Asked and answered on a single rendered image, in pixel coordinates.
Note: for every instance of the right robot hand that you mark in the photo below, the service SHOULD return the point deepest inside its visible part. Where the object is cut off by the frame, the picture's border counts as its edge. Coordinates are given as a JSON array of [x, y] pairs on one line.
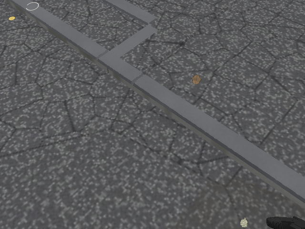
[[285, 223]]

